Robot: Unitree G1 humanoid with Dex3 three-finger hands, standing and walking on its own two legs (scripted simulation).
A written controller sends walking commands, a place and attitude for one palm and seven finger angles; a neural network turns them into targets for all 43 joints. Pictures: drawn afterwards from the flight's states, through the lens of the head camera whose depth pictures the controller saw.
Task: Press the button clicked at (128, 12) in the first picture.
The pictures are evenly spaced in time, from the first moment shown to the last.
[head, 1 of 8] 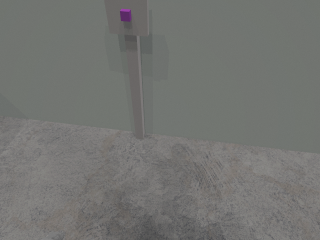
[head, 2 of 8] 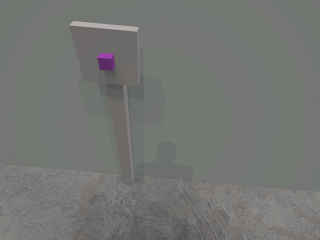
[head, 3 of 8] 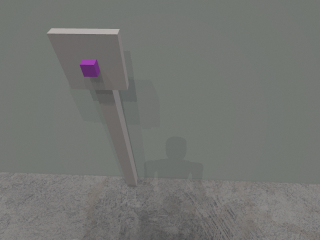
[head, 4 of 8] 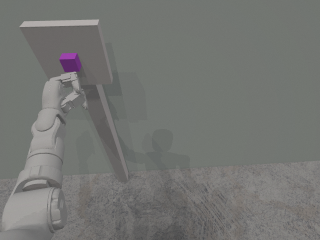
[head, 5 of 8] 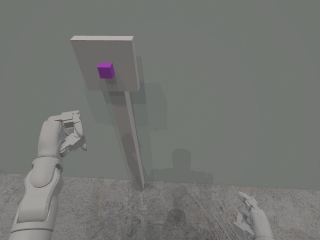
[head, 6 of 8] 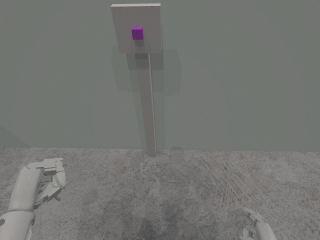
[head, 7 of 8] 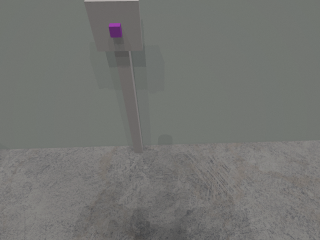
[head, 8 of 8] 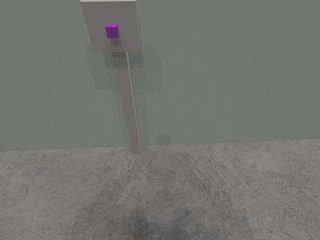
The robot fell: no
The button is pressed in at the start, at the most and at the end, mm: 0 13 0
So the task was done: yes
